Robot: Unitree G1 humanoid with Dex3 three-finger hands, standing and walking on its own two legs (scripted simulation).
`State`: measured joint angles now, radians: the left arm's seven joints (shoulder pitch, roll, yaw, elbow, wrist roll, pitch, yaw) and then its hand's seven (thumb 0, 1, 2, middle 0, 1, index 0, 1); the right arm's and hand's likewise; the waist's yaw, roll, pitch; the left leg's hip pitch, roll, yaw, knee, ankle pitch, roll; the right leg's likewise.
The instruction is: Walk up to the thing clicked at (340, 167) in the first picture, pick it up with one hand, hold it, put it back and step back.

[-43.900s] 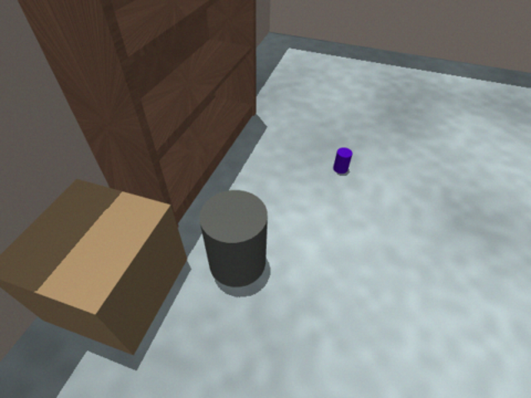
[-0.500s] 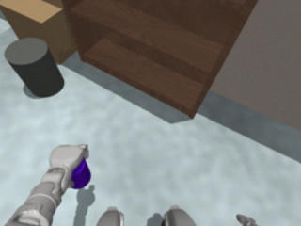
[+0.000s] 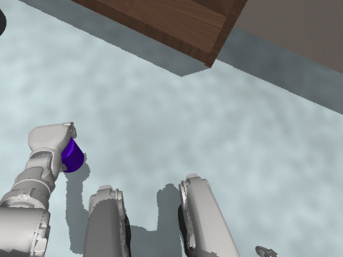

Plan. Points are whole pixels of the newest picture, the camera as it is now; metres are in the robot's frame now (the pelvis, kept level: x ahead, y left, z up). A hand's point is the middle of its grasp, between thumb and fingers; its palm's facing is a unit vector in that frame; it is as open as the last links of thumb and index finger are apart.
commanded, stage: crouch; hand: left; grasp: from above
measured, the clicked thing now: (64, 153) +0.40 +0.24 -0.22
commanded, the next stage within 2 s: lower in 0.92 s
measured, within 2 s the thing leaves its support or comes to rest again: neither
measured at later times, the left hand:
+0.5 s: hand (68, 147) +0.43 +0.24 -0.28, palm faces -0.46 -0.04 -0.88, open 10.5 cm
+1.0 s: hand (75, 151) +0.43 +0.24 -0.34, palm faces -0.46 -0.04 -0.89, open 10.5 cm
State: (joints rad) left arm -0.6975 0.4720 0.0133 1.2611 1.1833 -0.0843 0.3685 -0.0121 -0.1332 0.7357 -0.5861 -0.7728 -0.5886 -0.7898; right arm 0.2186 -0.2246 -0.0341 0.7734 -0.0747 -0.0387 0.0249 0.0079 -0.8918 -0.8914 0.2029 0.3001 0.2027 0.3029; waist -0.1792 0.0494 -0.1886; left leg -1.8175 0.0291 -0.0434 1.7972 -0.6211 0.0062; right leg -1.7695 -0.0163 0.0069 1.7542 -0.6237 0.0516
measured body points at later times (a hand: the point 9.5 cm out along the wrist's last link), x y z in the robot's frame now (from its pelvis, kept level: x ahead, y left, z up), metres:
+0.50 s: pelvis -0.01 -0.01 -0.09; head +0.24 +0.03 +0.28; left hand +0.45 +0.24 -0.23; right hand +0.05 -0.29 -0.21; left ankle +0.07 +0.12 -0.48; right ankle +0.07 -0.15 -0.48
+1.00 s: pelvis -0.02 -0.01 -0.15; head +0.23 +0.03 +0.22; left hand +0.45 +0.24 -0.29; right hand +0.01 -0.29 -0.26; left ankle +0.07 +0.12 -0.48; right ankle +0.07 -0.15 -0.48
